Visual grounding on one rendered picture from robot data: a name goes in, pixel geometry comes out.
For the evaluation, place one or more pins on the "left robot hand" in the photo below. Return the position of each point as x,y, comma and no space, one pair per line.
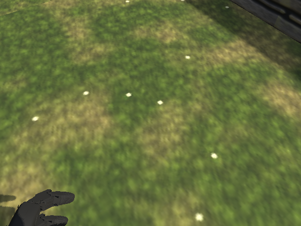
28,213

